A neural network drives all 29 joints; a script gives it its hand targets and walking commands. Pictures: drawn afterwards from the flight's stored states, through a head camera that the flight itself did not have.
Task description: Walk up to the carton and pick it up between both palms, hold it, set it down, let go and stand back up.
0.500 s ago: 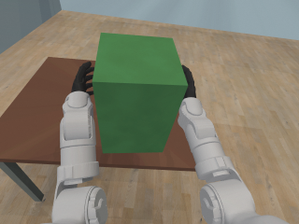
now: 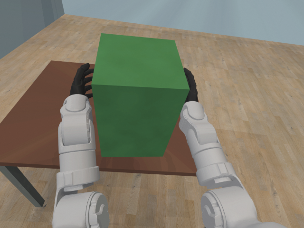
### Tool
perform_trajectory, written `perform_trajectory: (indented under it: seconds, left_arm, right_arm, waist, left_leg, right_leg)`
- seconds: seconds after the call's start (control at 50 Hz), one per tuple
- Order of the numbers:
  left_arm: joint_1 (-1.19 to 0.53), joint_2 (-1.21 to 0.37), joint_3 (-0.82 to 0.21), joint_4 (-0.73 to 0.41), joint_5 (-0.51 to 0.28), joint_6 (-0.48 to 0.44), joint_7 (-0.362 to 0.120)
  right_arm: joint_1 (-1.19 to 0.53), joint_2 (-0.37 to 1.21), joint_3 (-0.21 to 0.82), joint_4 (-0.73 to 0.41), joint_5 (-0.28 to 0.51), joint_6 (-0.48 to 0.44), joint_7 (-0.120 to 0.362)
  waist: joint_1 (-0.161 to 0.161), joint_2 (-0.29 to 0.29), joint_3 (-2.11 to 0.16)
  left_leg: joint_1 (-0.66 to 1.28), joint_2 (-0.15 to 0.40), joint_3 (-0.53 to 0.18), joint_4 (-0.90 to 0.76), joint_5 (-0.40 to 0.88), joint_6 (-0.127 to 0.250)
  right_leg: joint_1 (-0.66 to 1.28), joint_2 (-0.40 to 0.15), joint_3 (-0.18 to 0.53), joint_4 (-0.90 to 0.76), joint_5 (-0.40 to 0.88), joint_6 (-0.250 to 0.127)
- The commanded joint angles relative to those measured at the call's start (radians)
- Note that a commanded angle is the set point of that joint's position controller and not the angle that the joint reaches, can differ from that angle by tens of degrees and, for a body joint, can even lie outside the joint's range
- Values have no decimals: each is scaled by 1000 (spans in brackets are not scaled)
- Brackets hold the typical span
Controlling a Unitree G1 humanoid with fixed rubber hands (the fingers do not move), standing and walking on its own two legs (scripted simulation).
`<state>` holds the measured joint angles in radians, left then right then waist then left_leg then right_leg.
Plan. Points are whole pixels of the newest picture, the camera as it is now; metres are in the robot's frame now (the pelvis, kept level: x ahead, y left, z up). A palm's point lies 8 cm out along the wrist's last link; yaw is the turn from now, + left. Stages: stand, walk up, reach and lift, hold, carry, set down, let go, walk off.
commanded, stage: hold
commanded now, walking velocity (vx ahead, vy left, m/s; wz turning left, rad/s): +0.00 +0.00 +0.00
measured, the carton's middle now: (135, 102) +0.38 +0.01 +0.15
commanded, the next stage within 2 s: none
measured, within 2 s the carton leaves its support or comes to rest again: neither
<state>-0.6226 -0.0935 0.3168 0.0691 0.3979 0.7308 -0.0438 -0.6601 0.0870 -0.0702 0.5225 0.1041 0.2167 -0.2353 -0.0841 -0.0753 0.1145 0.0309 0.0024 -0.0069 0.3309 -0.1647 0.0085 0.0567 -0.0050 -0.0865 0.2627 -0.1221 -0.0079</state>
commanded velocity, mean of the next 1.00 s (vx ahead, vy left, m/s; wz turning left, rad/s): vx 0.00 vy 0.00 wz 0.00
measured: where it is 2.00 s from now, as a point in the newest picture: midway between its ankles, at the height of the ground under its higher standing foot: outside the picture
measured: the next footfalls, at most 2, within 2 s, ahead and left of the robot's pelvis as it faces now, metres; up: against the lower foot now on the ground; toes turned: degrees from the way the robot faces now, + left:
none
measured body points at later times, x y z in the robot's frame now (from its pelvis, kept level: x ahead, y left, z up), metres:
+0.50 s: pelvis +0.01 +0.00 +0.00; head -0.03 +0.03 +0.45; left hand +0.38 +0.14 +0.19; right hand +0.37 -0.13 +0.18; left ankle +0.03 +0.11 -0.75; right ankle +0.03 -0.11 -0.75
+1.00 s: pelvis +0.00 +0.00 +0.00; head -0.03 +0.04 +0.45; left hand +0.38 +0.14 +0.19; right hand +0.37 -0.13 +0.18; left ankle +0.03 +0.11 -0.75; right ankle +0.03 -0.11 -0.75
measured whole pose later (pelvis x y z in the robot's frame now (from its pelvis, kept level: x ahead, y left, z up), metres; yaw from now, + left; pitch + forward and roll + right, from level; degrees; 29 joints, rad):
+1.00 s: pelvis +0.00 +0.00 +0.00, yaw +0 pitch -12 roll -1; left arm -0.59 -0.10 0.30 0.02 0.41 0.73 -0.05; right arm -0.63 0.07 -0.03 0.49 0.12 0.21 -0.24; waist -0.10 -0.09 0.12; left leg 0.05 0.01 0.00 0.33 -0.17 0.01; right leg 0.08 0.00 -0.09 0.25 -0.13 -0.01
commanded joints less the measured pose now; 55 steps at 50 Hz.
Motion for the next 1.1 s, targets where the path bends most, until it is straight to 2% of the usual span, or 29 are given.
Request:
perform_trajectory:
  seconds: [0.0,0.02,0.04,0.1,0.12,0.18,0.2,0.28,0.3,0.32,0.36,0.44,0.46,0.5,0.54,0.58,0.62,0.66,0.68,0.74,0.78,0.8,0.84,0.92,0.96,1.0,1.02,1.04,1.08]
  left_arm:
    - [-605,-479,-488,-42,-156,-80,-126]
    - [-616,-478,-477,-46,-156,-82,-128]
    - [-612,-472,-468,-36,-153,-83,-130]
    - [-584,-467,-459,-68,-148,-85,-130]
    - [-557,-471,-450,-42,-141,-74,-131]
    - [-538,-476,-479,-107,-146,-72,-134]
    - [-555,-466,-491,-126,-152,-74,-139]
    - [-482,-449,-477,-141,-134,-55,-147]
    - [-497,-439,-477,-128,-143,-55,-151]
    - [-502,-457,-490,-153,-144,-58,-148]
    - [-542,-465,-534,-215,-168,-71,-141]
    - [-581,-455,-513,-156,-165,-75,-140]
    - [-573,-451,-492,-109,-153,-72,-141]
    - [-564,-450,-463,-97,-135,-60,-145]
    - [-572,-459,-480,-119,-150,-67,-141]
    - [-599,-466,-491,-114,-162,-71,-137]
    - [-599,-450,-456,-55,-152,-71,-143]
    - [-559,-449,-430,-52,-135,-66,-146]
    - [-556,-440,-427,-54,-129,-63,-148]
    - [-526,-448,-435,-80,-132,-59,-156]
    - [-558,-457,-481,-145,-153,-71,-153]
    - [-548,-451,-474,-115,-146,-69,-152]
    - [-551,-457,-499,-158,-154,-76,-142]
    - [-527,-449,-462,-114,-121,-55,-146]
    - [-589,-459,-480,-115,-136,-61,-144]
    - [-569,-455,-459,-82,-125,-54,-142]
    - [-573,-461,-475,-119,-136,-61,-139]
    - [-577,-463,-478,-106,-137,-61,-136]
    - [-550,-464,-479,-97,-144,-62,-136]
  right_arm:
    - [-680,430,346,-259,20,-70,125]
    - [-696,437,346,-262,13,-73,127]
    - [-671,435,332,-241,5,-73,129]
    - [-676,457,390,-282,37,-77,123]
    - [-691,445,390,-294,48,-79,120]
    - [-627,442,423,-300,72,-70,106]
    - [-634,444,431,-322,76,-69,101]
    - [-605,435,470,-364,99,-57,88]
    - [-625,433,466,-373,92,-57,86]
    - [-616,436,463,-378,97,-58,89]
    - [-624,454,473,-409,97,-66,93]
    - [-644,455,437,-371,57,-53,102]
    - [-623,443,403,-321,36,-47,108]
    - [-640,435,386,-313,32,-54,119]
    - [-657,458,400,-338,35,-66,120]
    - [-673,457,386,-319,36,-70,119]
    - [-674,447,363,-287,16,-66,120]
    - [-670,446,382,-303,24,-72,119]
    - [-636,437,371,-266,24,-66,117]
    - [-656,446,411,-330,49,-75,104]
    - [-637,438,426,-333,69,-73,95]
    - [-665,445,440,-355,70,-75,93]
    - [-620,447,447,-337,83,-74,97]
    - [-598,418,399,-291,52,-60,111]
    - [-621,423,353,-271,33,-64,122]
    - [-635,416,336,-268,20,-72,130]
    - [-637,425,353,-295,25,-79,131]
    - [-647,419,352,-294,31,-82,130]
    - [-672,429,387,-336,42,-87,123]
  waist:
    - [-40,115,-421]
    - [-36,90,-419]
    - [-40,96,-386]
    - [-10,76,-444]
    - [-10,77,-434]
    - [-29,100,-439]
    - [-39,96,-466]
    - [-19,99,-432]
    - [-19,84,-429]
    - [-20,105,-423]
    - [-32,106,-463]
    - [-26,89,-431]
    - [-31,95,-356]
    - [-13,93,-360]
    - [-9,95,-412]
    - [-26,92,-438]
    - [-31,66,-399]
    - [-6,55,-427]
    - [-19,78,-404]
    - [-22,55,-448]
    - [-45,88,-484]
    - [-31,76,-465]
    - [-32,111,-458]
    - [-22,110,-346]
    - [-43,124,-332]
    - [-36,113,-325]
    - [-31,107,-385]
    - [-31,121,-391]
    - [-23,97,-431]
  left_leg:
    - [66,-14,47,-38,163,-28]
    - [42,-14,50,-49,120,-15]
    - [19,-14,50,-61,100,-12]
    - [34,-24,51,-36,197,-8]
    - [39,-20,47,-32,204,-11]
    - [80,-22,42,-5,312,-32]
    - [81,-30,43,-2,300,-31]
    - [68,-31,39,1,338,-28]
    - [53,-29,41,-4,296,-21]
    - [51,-25,40,-13,290,-26]
    - [75,-24,40,2,325,-36]
    - [33,-27,45,-37,177,-10]
    - [6,-20,49,-60,120,-10]
    - [-5,-18,59,-76,85,-3]
    - [3,-21,60,-59,126,-2]
    - [28,-19,55,-51,144,-8]
    - [30,-19,61,-57,107,0]
    - [22,-21,62,-59,124,11]
    - [22,-22,62,-57,142,2]
    - [53,-28,59,-31,222,-3]
    - [80,-27,46,-13,279,-25]
    - [74,-32,46,-7,278,-17]
    - [82,-25,42,-2,317,-32]
    - [44,-17,52,-52,182,-19]
    - [16,-13,54,-74,105,-21]
    - [19,-9,58,-74,97,-14]
    - [41,-8,56,-64,132,-16]
    - [59,-8,57,-53,168,-22]
    - [67,-14,54,-27,226,-17]
  right_leg:
    - [76,46,-45,-12,53,31]
    - [81,43,-47,-15,30,34]
    - [83,37,-43,-15,23,32]
    - [144,38,-36,1,130,44]
    - [143,41,-37,-1,135,42]
    - [164,45,-38,10,230,45]
    - [174,40,-31,7,248,52]
    - [209,41,-28,14,304,52]
    - [191,38,-28,11,270,51]
    - [180,40,-30,7,239,42]
    - [175,45,-33,17,266,46]
    - [137,29,-27,0,152,45]
    - [106,28,-27,-10,94,38]
    - [117,30,-30,-14,36,32]
    - [143,29,-29,-6,79,36]
    - [129,35,-34,-3,85,38]
    - [104,31,-35,-16,61,43]
    - [142,29,-31,-12,90,44]
    - [152,28,-29,-9,112,42]
    - [183,34,-32,-2,218,54]
    - [183,39,-38,10,253,51]
    - [172,37,-36,2,253,54]
    - [164,39,-33,11,260,45]
    - [120,35,-37,-13,96,32]
    - [85,34,-43,-17,15,28]
    - [86,31,-44,-23,3,26]
    - [103,39,-49,-11,30,28]
    - [101,43,-51,-8,54,26]
    - [123,42,-42,-3,130,33]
